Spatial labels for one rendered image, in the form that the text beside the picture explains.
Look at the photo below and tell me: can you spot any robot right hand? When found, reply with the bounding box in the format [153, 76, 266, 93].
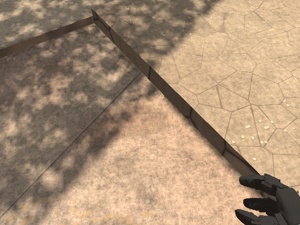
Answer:
[234, 173, 300, 225]

